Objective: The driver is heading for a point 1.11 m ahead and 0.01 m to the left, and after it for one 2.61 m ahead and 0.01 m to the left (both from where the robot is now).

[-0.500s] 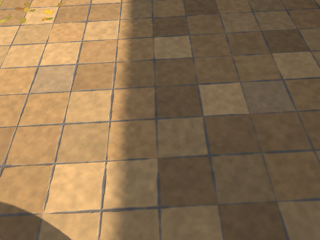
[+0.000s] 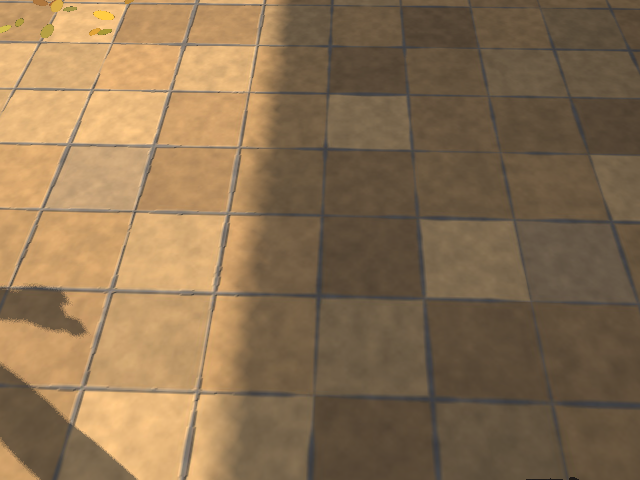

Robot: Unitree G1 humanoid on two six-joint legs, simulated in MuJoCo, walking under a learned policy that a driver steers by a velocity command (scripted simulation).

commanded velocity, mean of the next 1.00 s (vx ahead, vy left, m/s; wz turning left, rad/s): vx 0.50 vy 0.00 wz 0.00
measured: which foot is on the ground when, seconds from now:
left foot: down 0.00-0.54, up 0.56-1.00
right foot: down 0.00-0.00, up 0.02-0.52, down 0.54-1.00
